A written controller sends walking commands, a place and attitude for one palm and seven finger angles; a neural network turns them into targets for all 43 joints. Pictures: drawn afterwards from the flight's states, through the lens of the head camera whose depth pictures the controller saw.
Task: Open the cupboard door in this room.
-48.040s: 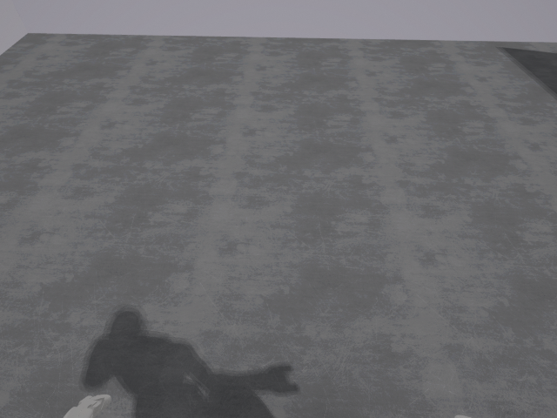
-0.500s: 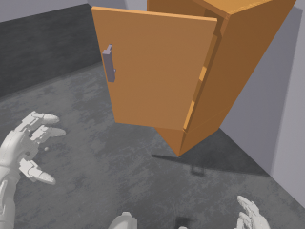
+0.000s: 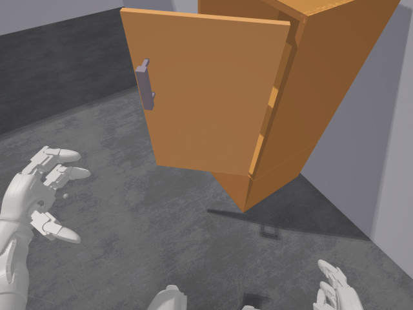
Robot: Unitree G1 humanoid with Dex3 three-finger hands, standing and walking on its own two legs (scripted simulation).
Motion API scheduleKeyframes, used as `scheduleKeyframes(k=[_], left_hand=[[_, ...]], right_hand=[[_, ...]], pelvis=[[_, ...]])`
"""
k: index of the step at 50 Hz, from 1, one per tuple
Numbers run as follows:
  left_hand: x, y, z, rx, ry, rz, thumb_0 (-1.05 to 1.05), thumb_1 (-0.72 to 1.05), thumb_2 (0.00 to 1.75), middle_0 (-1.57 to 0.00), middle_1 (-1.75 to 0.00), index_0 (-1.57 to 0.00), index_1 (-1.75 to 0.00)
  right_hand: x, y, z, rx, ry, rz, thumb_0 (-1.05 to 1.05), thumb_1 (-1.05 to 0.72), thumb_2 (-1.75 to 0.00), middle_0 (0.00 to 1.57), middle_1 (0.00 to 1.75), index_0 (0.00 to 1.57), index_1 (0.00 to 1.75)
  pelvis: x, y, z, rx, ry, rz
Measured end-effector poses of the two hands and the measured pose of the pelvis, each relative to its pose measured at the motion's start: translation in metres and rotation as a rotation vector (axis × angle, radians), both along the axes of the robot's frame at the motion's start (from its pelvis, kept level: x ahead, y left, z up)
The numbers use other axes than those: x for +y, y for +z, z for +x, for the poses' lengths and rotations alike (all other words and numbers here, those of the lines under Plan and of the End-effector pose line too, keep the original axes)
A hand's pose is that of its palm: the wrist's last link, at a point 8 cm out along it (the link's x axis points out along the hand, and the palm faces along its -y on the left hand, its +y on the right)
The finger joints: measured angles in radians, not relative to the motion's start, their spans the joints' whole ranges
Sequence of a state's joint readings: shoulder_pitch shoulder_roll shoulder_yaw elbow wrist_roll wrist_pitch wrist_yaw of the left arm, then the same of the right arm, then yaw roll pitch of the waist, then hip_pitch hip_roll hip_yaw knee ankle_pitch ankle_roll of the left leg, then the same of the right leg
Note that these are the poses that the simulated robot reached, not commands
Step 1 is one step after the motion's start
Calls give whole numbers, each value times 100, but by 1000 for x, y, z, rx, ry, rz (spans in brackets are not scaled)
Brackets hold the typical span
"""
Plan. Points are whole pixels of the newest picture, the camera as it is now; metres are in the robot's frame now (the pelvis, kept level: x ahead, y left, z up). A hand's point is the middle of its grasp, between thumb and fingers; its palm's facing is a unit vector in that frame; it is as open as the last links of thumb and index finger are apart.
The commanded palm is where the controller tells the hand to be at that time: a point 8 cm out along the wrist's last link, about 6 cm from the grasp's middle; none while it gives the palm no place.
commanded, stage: move the hooked fingers beside the handle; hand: left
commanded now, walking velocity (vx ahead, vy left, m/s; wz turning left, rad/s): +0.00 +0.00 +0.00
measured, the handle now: (147, 84) +0.64 +0.20 +0.05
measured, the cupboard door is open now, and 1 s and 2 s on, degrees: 49 49 49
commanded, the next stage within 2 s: none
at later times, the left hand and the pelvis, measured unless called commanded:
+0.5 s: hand (85, 149) +0.40 +0.28 +0.07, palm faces -0.06 -1.00 -0.01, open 14.0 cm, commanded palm +0.39 +0.32 +0.06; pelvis +0.01 +0.01 -0.01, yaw -1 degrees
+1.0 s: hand (104, 116) +0.49 +0.27 +0.07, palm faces -0.06 -1.00 -0.01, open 14.0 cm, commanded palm +0.49 +0.31 +0.06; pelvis +0.00 +0.02 -0.02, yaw -3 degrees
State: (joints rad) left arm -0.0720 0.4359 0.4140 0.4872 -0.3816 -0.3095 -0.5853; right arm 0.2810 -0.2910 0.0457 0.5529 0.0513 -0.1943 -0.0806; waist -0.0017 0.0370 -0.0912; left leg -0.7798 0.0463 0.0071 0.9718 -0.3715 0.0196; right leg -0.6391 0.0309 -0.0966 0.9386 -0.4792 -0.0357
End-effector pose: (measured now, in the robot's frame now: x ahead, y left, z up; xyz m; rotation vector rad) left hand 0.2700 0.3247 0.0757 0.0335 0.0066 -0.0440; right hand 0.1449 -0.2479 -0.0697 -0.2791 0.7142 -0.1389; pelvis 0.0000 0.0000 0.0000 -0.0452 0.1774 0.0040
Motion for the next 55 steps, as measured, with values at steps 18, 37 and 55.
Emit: scheduleKeyframes(k=[18,37,55], left_hand=[[3,-4,92,24,-24,-23,-1,-50,30,-30,-120,-30,-120],[-4,-7,158,6,-34,-31,-1,-50,30,-30,-120,-30,-120],[-1,-7,219,26,-12,-32,-1,-50,30,-30,-120,-30,-120]], right_hand=[[-9,-17,-44,172,-96,-36,1,-90,-90,21,30,21,30],[-2,-32,-82,360,-155,-55,1,-90,-90,21,30,21,30],[-7,-42,-142,570,-256,-78,0,-90,-89,21,30,21,30]], pelvis=[[8,-7,3,61,-20,-5],[21,-15,5,124,-26,-18],[19,-28,5,200,-42,-34]])
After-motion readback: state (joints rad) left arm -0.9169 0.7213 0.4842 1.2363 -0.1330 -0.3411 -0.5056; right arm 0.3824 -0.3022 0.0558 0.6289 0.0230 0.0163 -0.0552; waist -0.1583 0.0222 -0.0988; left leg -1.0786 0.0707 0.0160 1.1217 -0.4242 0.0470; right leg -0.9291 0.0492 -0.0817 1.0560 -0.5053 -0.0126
